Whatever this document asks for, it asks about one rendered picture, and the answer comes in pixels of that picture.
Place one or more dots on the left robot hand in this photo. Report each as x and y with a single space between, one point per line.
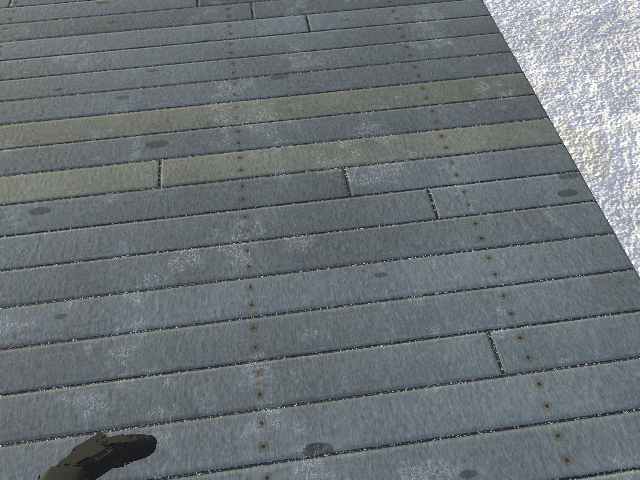
99 454

